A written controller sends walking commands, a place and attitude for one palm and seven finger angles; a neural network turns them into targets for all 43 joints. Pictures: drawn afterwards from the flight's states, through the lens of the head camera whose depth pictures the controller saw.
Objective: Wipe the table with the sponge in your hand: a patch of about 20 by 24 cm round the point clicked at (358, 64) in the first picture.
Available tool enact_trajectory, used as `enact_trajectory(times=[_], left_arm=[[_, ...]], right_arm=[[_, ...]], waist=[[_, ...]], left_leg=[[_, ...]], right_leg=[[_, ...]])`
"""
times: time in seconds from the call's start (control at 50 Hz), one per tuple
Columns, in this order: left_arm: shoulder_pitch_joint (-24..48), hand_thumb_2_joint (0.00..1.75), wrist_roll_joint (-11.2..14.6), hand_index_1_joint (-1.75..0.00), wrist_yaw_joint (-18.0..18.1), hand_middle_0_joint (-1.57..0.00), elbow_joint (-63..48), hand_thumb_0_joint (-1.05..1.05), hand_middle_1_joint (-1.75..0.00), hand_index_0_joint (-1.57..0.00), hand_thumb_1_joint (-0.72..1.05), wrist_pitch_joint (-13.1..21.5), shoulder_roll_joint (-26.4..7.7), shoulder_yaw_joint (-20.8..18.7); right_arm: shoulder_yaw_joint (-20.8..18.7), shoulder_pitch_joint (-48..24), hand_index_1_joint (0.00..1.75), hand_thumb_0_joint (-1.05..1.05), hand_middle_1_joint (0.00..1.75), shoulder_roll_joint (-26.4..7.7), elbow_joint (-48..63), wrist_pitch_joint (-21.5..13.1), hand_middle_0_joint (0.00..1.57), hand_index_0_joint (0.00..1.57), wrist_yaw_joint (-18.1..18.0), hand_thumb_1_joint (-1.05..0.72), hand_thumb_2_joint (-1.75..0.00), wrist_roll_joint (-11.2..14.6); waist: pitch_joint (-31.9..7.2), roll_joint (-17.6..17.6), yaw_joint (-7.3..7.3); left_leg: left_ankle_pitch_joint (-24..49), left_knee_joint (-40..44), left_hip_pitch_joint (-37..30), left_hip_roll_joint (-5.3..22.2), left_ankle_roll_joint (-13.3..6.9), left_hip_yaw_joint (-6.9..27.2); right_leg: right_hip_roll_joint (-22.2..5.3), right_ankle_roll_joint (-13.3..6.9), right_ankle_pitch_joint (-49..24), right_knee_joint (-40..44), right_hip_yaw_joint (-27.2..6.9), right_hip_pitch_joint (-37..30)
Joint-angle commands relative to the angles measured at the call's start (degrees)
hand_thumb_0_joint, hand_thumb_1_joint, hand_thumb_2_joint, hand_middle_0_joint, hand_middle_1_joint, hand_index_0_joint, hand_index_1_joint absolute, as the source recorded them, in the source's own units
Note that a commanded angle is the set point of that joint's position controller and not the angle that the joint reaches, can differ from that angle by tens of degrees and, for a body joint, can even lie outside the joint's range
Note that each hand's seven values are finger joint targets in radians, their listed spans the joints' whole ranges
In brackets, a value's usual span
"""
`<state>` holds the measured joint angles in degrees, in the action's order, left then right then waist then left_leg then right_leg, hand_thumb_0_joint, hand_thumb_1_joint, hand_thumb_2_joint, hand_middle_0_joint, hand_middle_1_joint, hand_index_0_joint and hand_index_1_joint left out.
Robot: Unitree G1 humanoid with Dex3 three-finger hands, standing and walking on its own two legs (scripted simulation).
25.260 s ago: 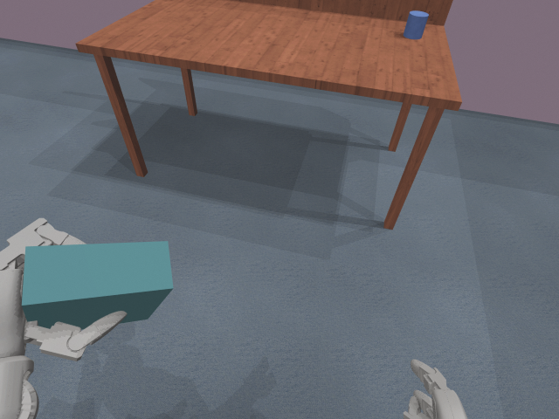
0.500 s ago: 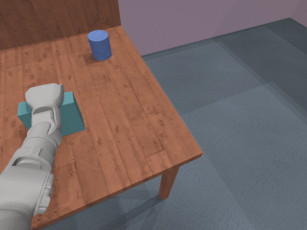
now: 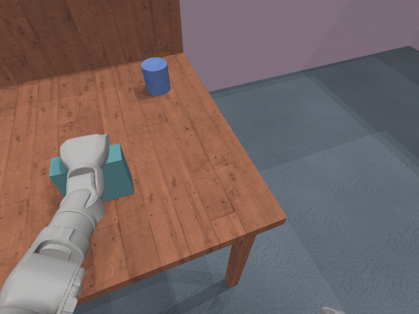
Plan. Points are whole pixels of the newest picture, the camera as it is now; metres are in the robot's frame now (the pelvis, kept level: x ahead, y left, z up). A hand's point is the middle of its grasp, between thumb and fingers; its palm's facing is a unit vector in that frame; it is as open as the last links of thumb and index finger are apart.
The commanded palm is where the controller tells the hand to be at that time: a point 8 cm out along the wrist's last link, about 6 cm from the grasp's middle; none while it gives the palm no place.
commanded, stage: wipe back along the middle lane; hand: left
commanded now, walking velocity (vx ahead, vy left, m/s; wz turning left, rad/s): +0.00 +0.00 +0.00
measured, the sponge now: (99, 182) +0.39 +0.28 -0.01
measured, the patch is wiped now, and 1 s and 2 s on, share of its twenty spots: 0.70 0.95 0.95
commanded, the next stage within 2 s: slide across to the third lane in 0.98 s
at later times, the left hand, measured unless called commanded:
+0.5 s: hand (98, 186) +0.35 +0.25 +0.03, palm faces -0.04 -0.01 -1.00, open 9.7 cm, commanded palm +0.31 +0.23 +0.06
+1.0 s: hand (104, 207) +0.31 +0.22 +0.03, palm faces -0.02 -0.02 -1.00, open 9.7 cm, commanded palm +0.26 +0.20 +0.06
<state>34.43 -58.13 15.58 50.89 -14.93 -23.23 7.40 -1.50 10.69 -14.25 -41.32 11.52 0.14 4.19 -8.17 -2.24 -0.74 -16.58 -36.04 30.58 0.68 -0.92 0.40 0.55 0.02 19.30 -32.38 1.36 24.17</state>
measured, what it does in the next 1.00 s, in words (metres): stands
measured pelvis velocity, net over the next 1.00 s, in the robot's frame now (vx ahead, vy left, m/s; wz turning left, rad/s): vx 0.00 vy -0.02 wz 0.01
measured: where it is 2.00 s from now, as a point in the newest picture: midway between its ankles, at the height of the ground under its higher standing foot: outside the picture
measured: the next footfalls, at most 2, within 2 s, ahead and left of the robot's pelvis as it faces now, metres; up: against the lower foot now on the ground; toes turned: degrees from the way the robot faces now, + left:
none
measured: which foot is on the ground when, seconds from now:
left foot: down 0.00-1.00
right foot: down 0.00-1.00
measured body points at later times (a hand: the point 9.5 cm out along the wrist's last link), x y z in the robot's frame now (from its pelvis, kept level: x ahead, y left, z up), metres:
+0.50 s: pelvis +0.01 +0.00 +0.00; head +0.01 -0.02 +0.45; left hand +0.35 +0.24 +0.09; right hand +0.18 -0.24 -0.11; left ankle +0.01 +0.11 -0.73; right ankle -0.04 -0.13 -0.73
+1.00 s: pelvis +0.00 -0.02 +0.00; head -0.01 -0.05 +0.45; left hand +0.30 +0.22 +0.09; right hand +0.19 -0.25 -0.10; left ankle +0.01 +0.11 -0.73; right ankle -0.04 -0.13 -0.73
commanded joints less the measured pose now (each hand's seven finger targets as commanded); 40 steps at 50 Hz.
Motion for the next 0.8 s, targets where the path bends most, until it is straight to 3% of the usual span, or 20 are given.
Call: enact_trajectory(times=[0.0, 0.02, 0.06, 0.12, 0.16, 0.22, 0.24, 0.32, 0.4, 0.42, 0.46, 0.5, 0.52, 0.56, 0.62, 0.66, 0.7, 0.72, 0.74, 0.78], left_arm=[[7.68, 1.3, 0.07, -1.6, -1.62, -1.2, -4.25, 0.0, -1.6, -1.2, 0.1, -1.76, -3.84, 1.11], [6.71, 1.3, 0.38, -1.6, -1.59, -1.2, -5.31, 0.0, -1.6, -1.2, 0.1, -1.88, -4.15, -0.06], [3.34, 1.3, 0.91, -1.6, -1.76, -1.2, -8.11, 0.0, -1.6, -1.2, 0.1, -2.38, -1.26, 2.21], [-0.21, 1.3, 1.55, -1.6, -1.74, -1.2, -10.01, 0.0, -1.6, -1.2, 0.1, -3.83, -0.81, 1.78], [-1.32, 1.3, 1.95, -1.6, -1.97, -1.2, -12.52, 0.0, -1.6, -1.2, 0.1, -4.82, 1.42, 4.16], [-2.22, 1.3, 2.35, -1.6, -2.18, -1.2, -14.54, 0.0, -1.6, -1.2, 0.1, -6.59, 0.63, 3.38], [-1.76, 1.3, 2.3, -1.6, -2.43, -1.2, -15.31, 0.0, -1.6, -1.2, 0.1, -7.03, 2.23, 5.3], [-3.54, 1.3, 2.57, -1.6, -3.19, -1.2, -16.19, 0.0, -1.6, -1.2, 0.1, -8.21, -0.11, 2.98], [-5.29, 1.3, 2.34, -1.6, -3.86, -1.2, -18.38, 0.0, -1.6, -1.2, 0.1, -8.06, 1.86, 5.12], [-6.38, 1.3, 2.31, -1.6, -3.84, -1.2, -18.74, 0.0, -1.6, -1.2, 0.1, -7.9, 0.05, 2.92], [-9.26, 1.3, 2.75, -1.6, -4.05, -1.2, -21.3, 0.0, -1.6, -1.2, 0.1, -7.4, 2.73, 5.25], [-10.22, 1.3, 2.51, -1.6, -3.87, -1.2, -22.08, 0.0, -1.6, -1.2, 0.1, -7.53, 2.34, 5.0], [-11.98, 1.3, 2.52, -1.6, -3.69, -1.2, -22.53, 0.0, -1.6, -1.2, 0.1, -7.73, 0.89, 2.96], [-11.38, 1.3, 2.86, -1.6, -3.72, -1.2, -25.01, 0.0, -1.6, -1.2, 0.1, -8.12, 3.27, 5.51], [-14.58, 1.3, 2.95, -1.6, -3.53, -1.2, -25.94, 0.0, -1.6, -1.2, 0.1, -8.95, 1.88, 3.91], [-14.62, 1.3, 3.35, -1.6, -3.69, -1.2, -27.88, 0.0, -1.6, -1.2, 0.1, -9.34, 4.92, 6.88], [-13.91, 1.3, 3.4, -1.6, -3.94, -1.2, -27.79, 0.0, -1.6, -1.2, 0.1, -9.98, 4.64, 7.13], [-14.57, 1.3, 3.33, -1.6, -3.76, -1.2, -27.58, 0.0, -1.6, -1.2, 0.1, -10.2, 1.18, 3.58], [-14.44, 1.3, 3.64, -1.6, -4.12, -1.2, -28.2, 0.0, -1.6, -1.2, 0.1, -10.33, 3.9, 6.29], [-15.72, 1.3, 3.34, -1.6, -4.42, -1.2, -28.16, 0.0, -1.6, -1.2, 0.1, -10.18, 3.2, 5.77]], right_arm=[[-2.82, -2.09, 0.3, 0.0, 0.3, -8.62, 6.13, -1.41, 0.2, 0.2, -0.68, -0.9, -0.9, 0.09], [-2.97, -2.71, 0.3, 0.0, 0.3, -8.71, 6.23, -1.37, 0.2, 0.2, -0.6, -0.9, -0.9, 0.15], [-3.0, -3.18, 0.3, 0.0, 0.3, -8.27, 6.96, -1.44, 0.2, 0.2, -0.26, -0.9, -0.9, 0.08], [-2.77, -4.74, 0.3, 0.0, 0.3, -8.48, 7.35, -1.35, 0.2, 0.2, -0.06, -0.9, -0.9, 0.32], [-2.61, -5.48, 0.3, 0.0, 0.3, -8.15, 7.96, -1.4, 0.2, 0.2, 0.09, -0.9, -0.9, 0.41], [-2.28, -7.17, 0.3, 0.0, 0.3, -8.34, 8.23, -1.36, 0.2, 0.2, -0.05, -0.9, -0.9, 0.69], [-2.18, -7.35, 0.3, 0.0, 0.3, -8.17, 8.47, -1.38, 0.2, 0.2, -0.19, -0.9, -0.9, 0.66], [-1.8, -8.34, 0.3, 0.0, 0.3, -8.36, 8.67, -1.62, 0.2, 0.2, -0.66, -0.9, -0.9, 0.82], [-1.32, -8.9, 0.3, 0.0, 0.3, -7.8, 9.44, -1.98, 0.2, 0.2, -0.68, -0.9, -0.9, 0.83], [-1.52, -9.09, 0.3, 0.0, 0.3, -8.17, 9.36, -2.04, 0.2, 0.2, -0.65, -0.9, -0.9, 0.74], [-1.43, -9.45, 0.3, 0.0, 0.3, -7.64, 10.43, -2.34, 0.2, 0.2, -0.41, -0.9, -0.9, 0.83], [-1.25, -10.03, 0.3, 0.0, 0.3, -7.69, 10.5, -2.44, 0.2, 0.2, -0.28, -0.9, -0.9, 0.8], [-1.52, -10.43, 0.3, 0.0, 0.3, -8.03, 10.4, -2.47, 0.2, 0.2, -0.14, -0.9, -0.9, 0.71], [-1.35, -10.93, 0.3, 0.0, 0.3, -7.65, 11.01, -2.58, 0.2, 0.2, 0.0, -0.9, -0.9, 0.9], [-1.34, -12.01, 0.3, 0.0, 0.3, -7.92, 11.07, -2.68, 0.2, 0.2, 0.1, -0.9, -0.9, 0.93], [-1.3, -12.33, 0.3, 0.0, 0.3, -7.33, 11.62, -2.83, 0.2, 0.2, 0.09, -0.9, -0.9, 1.1], [-0.99, -12.72, 0.3, 0.0, 0.3, -7.5, 11.46, -2.8, 0.2, 0.2, -0.09, -0.9, -0.9, 1.11], [-1.28, -13.02, 0.3, 0.0, 0.3, -7.92, 11.01, -2.71, 0.2, 0.2, -0.34, -0.9, -0.9, 1.07], [-1.01, -12.88, 0.3, 0.0, 0.3, -7.58, 11.49, -2.77, 0.2, 0.2, -0.48, -0.9, -0.9, 1.08], [-0.87, -13.19, 0.3, 0.0, 0.3, -7.54, 11.46, -3.01, 0.2, 0.2, -0.51, -0.9, -0.9, 1.14]], waist=[[-11.23, 3.57, -0.34], [-11.83, 2.56, 0.33], [-13.13, 2.6, 0.68], [-11.77, 3.5, 1.3], [-11.0, 3.73, 1.17], [-9.31, 4.09, 1.49], [-8.79, 4.15, 1.13], [-8.64, 5.87, 1.93], [-8.31, 4.71, 1.83], [-8.6, 4.98, 2.41], [-9.0, 4.95, 2.31], [-8.02, 5.22, 2.28], [-8.01, 4.95, 3.09], [-7.68, 5.92, 2.36], [-6.77, 4.93, 3.29], [-6.57, 5.38, 2.73], [-5.67, 6.5, 2.56], [-5.52, 6.67, 3.28], [-6.06, 6.99, 2.79], [-5.82, 7.15, 3.05]], left_leg=[[17.07, 2.75, -13.49, -0.45, -1.56, 0.74], [18.32, 2.92, -14.15, -0.26, -1.34, 1.17], [20.41, 2.34, -15.39, -0.26, -1.43, 1.02], [20.87, 2.93, -14.93, -0.18, -1.11, 1.61], [20.6, 2.9, -15.21, -0.29, -1.23, 1.35], [18.87, 3.85, -14.92, -0.44, -1.1, 1.78], [18.31, 3.73, -15.24, -0.65, -1.27, 1.55], [17.42, 4.31, -14.82, -1.03, -1.3, 1.48], [18.03, 3.98, -15.49, -1.42, -1.35, 0.97], [18.48, 3.91, -15.58, -1.26, -1.25, 1.18], [19.4, 3.48, -15.73, -1.54, -1.4, 0.65], [18.92, 3.7, -15.33, -1.54, -1.21, 0.69], [18.73, 3.8, -15.25, -1.54, -1.14, 0.9], [18.56, 3.75, -15.45, -1.53, -1.29, 0.68], [17.47, 4.12, -14.98, -1.79, -1.12, 0.99], [17.04, 3.95, -15.38, -1.9, -1.41, 0.48], [15.24, 4.53, -14.78, -2.04, -1.43, 0.46], [14.72, 4.65, -14.73, -2.04, -1.4, 0.8], [14.68, 4.52, -15.01, -2.24, -1.64, 0.23], [14.69, 4.4, -14.64, -2.41, -1.53, 0.17]], right_leg=[[1.63, -3.43, -19.62, 3.55, 1.47, -1.91], [1.66, -3.7, -19.8, 3.16, 1.54, -2.23], [1.75, -3.69, -21.67, 2.9, 1.84, -3.05], [1.84, -3.81, -21.68, 2.68, 1.95, -3.76], [1.74, -3.7, -21.74, 2.88, 2.2, -3.86], [1.74, -3.83, -20.38, 3.29, 1.9, -4.39], [1.75, -3.76, -20.05, 3.46, 2.13, -4.2], [1.64, -3.74, -20.72, 3.74, 1.69, -6.12], [1.49, -3.69, -22.1, 3.61, 1.61, -6.37], [1.62, -3.89, -22.58, 3.49, 1.32, -6.84], [1.41, -3.61, -24.64, 3.28, 1.33, -7.72], [1.41, -3.61, -24.5, 3.26, 1.14, -7.49], [1.54, -3.85, -24.41, 3.4, 0.59, -7.82], [1.41, -3.58, -24.65, 3.32, 1.1, -7.76], [1.54, -3.82, -23.85, 3.49, 0.32, -8.0], [1.36, -3.54, -23.67, 3.64, 0.74, -7.97], [1.32, -3.44, -22.2, 4.0, 0.62, -7.95], [1.53, -3.65, -21.57, 4.26, -0.17, -8.17], [1.34, -3.34, -22.21, 4.22, 0.46, -8.72], [1.22, -3.36, -22.79, 3.98, 0.03, -8.88]])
